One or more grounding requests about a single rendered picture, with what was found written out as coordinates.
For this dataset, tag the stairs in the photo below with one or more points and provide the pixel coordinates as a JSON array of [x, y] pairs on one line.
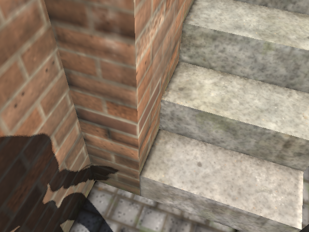
[[233, 138]]

